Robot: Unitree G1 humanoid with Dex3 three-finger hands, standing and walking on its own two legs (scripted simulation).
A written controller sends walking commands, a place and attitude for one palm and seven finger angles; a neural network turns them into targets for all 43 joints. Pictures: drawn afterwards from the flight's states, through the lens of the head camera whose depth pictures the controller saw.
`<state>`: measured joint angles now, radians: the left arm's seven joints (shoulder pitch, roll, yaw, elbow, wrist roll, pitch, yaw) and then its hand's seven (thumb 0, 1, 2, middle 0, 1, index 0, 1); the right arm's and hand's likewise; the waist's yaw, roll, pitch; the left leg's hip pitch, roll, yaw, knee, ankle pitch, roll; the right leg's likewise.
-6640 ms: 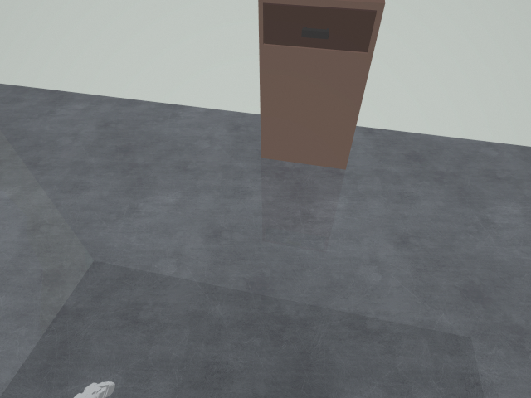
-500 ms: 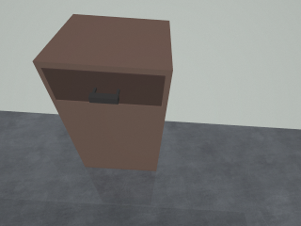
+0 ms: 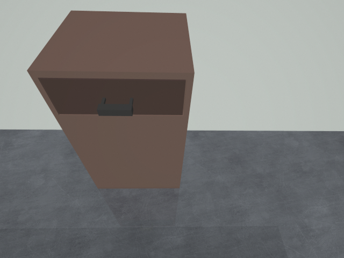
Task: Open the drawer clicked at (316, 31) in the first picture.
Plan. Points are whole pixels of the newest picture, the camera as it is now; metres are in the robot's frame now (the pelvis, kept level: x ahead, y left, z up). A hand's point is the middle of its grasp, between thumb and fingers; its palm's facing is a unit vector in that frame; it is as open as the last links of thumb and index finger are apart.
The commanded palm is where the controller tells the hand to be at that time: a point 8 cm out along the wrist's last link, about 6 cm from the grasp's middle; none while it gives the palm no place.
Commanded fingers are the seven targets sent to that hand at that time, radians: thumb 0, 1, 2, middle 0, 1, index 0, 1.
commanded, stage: look again from close up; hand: left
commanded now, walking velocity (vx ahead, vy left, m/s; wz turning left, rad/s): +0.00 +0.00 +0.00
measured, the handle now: (116, 105) +0.57 +0.22 -0.02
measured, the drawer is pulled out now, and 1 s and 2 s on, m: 0.00 0.00 0.00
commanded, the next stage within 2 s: shuffle to correct the standing spot in 0.40 s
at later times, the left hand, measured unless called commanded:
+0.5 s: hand out of the picture -0.05 +0.14 -0.18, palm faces +0.04 -0.99 -0.17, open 7.4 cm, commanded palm none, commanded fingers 0.00 0.90 0.90 -0.20 -0.30 -0.20 -0.30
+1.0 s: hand out of the picture -0.04 +0.12 -0.18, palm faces +0.15 -0.97 -0.16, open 7.4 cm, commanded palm none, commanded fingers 0.00 0.90 0.90 -0.20 -0.30 -0.20 -0.30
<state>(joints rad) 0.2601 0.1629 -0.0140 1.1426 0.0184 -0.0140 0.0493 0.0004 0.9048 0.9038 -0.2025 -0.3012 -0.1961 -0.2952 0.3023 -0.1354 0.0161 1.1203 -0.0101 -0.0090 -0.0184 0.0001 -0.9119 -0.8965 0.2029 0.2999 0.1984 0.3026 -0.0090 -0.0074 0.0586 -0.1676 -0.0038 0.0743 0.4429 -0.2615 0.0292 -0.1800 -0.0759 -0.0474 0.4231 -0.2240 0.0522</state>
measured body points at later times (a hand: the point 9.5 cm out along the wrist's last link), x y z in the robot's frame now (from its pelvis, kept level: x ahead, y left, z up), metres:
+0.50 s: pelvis -0.04 -0.02 +0.00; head -0.04 -0.02 +0.45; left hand -0.05 +0.19 -0.17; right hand -0.03 -0.24 -0.16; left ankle -0.02 +0.09 -0.74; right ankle +0.00 -0.15 -0.74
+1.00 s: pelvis +0.00 -0.04 -0.01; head +0.00 -0.04 +0.44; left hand -0.05 +0.17 -0.16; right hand -0.02 -0.25 -0.17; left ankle -0.01 +0.08 -0.71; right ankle +0.00 -0.15 -0.74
